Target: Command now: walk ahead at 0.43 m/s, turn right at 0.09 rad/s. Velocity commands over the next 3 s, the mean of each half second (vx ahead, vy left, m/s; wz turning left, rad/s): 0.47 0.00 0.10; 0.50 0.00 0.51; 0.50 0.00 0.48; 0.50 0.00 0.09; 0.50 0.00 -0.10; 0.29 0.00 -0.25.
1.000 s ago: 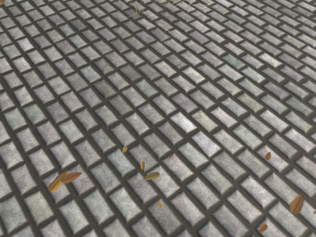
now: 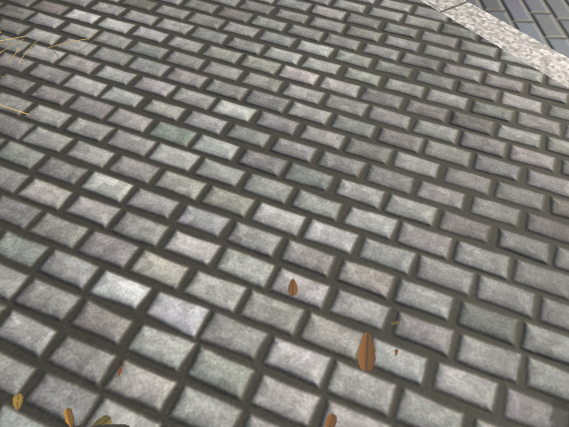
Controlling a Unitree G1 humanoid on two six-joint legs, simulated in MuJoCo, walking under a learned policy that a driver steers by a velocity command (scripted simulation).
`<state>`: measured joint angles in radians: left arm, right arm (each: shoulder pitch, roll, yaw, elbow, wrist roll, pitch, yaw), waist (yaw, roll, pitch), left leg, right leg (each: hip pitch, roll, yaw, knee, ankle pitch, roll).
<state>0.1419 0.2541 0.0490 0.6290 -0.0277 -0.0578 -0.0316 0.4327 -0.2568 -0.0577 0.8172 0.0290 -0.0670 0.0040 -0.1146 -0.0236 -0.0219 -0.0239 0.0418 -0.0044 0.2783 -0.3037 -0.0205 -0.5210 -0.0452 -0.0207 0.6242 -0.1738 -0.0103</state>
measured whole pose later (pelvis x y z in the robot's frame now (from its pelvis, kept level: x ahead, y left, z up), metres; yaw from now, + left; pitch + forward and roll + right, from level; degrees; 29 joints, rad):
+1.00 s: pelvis +0.55 +0.02 +0.00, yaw +22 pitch +3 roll +0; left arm 0.07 0.28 0.03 0.62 0.00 -0.10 0.00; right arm 0.33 -0.30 -0.07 0.73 0.03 -0.04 -0.01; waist -0.08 -0.04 0.02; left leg -0.14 -0.12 -0.18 0.43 -0.31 0.07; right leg -0.61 -0.04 0.11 0.57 0.02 0.07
